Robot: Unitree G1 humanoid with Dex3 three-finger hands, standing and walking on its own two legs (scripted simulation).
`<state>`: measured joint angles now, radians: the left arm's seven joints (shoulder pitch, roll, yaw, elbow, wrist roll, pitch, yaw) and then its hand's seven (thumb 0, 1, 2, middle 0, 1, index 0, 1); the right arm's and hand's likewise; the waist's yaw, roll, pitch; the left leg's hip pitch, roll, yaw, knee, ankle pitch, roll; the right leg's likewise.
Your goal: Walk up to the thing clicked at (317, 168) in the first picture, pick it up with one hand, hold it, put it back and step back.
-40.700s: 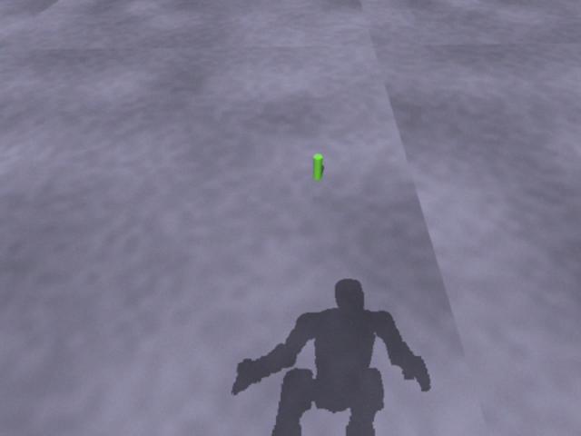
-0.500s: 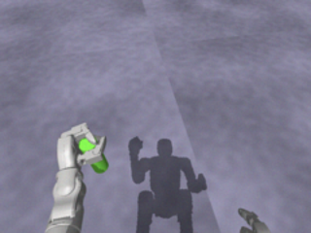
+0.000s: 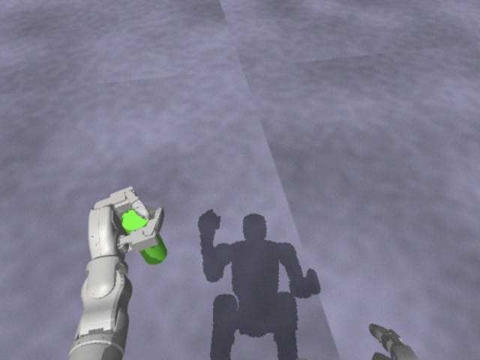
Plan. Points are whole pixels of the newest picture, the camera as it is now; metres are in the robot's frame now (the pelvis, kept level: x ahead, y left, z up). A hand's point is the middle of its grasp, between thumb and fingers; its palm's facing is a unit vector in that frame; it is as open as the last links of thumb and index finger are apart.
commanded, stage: hold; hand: left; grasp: from the side
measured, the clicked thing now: (146, 237) +0.34 +0.19 +0.00
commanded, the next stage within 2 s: crouch in 0.60 s
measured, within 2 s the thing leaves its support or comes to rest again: neither
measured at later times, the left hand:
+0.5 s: hand (143, 219) +0.34 +0.18 +0.06, palm faces +0.21 -0.98 +0.00, open 4.2 cm
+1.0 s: hand (148, 228) +0.35 +0.19 +0.02, palm faces +0.23 -0.97 +0.00, open 4.1 cm
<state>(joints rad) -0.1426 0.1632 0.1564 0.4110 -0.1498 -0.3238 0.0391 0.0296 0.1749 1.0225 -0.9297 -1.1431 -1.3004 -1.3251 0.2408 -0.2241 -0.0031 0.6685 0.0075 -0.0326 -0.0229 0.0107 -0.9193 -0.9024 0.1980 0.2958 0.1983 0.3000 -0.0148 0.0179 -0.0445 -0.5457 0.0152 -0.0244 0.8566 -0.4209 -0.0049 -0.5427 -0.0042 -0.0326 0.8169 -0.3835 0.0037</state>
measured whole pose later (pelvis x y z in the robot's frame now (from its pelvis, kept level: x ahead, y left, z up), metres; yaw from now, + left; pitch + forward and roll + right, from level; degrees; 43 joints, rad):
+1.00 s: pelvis -0.01 +0.00 -0.02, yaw +0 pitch +11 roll -1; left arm -0.24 0.17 0.21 0.60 -0.13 -0.42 0.04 0.03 0.17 1.03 -0.93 -1.14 -1.32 -1.32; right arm 0.23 -0.22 -0.02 0.67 -0.01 -0.05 0.00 0.01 -0.87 -0.89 0.20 0.30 0.20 0.30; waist -0.03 0.00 -0.06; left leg -0.70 0.01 -0.03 0.95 -0.44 0.00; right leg -0.69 -0.01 -0.03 0.91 -0.40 0.01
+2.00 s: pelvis -0.09 +0.01 -0.38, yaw -6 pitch +31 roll -7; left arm -0.96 0.66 0.60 1.35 0.00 -0.75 -0.07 0.03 0.16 1.05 -0.96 -1.10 -1.23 -1.29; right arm 0.14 -0.30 0.15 0.69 -0.15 0.04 0.11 0.00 -0.91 -0.90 0.20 0.30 0.20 0.30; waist -0.24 -0.04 -0.01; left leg -2.19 0.00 -0.11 2.33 -0.68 0.00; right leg -2.15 -0.01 -0.09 2.22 -0.60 0.01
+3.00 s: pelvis -0.09 +0.02 -0.43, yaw -13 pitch +22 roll -15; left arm -0.96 1.00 0.63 1.50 0.01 -0.85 -0.03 0.03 0.16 1.05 -0.97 -1.09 -1.36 -1.42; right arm -0.02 -0.39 0.45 0.54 -0.28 0.11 0.11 0.00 -0.89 -0.90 0.20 0.30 0.20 0.30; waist -0.35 -0.19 0.26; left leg -2.26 0.00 -0.26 2.57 -0.72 0.01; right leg -2.16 0.03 -0.21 2.34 -0.58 0.05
